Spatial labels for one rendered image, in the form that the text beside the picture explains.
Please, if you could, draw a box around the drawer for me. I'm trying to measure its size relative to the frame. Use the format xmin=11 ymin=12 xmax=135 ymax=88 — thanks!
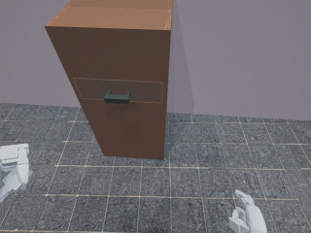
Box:
xmin=74 ymin=78 xmax=163 ymax=103

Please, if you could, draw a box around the handle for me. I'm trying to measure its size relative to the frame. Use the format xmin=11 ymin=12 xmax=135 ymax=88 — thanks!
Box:
xmin=104 ymin=89 xmax=130 ymax=104

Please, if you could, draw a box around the robot left hand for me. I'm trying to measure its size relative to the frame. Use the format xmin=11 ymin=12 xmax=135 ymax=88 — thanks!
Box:
xmin=0 ymin=143 xmax=33 ymax=204

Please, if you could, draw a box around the cabinet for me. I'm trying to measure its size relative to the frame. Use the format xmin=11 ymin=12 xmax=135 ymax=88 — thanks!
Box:
xmin=45 ymin=0 xmax=173 ymax=160

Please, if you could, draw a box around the robot right hand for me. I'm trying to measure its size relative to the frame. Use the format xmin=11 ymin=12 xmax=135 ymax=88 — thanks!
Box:
xmin=228 ymin=189 xmax=268 ymax=233

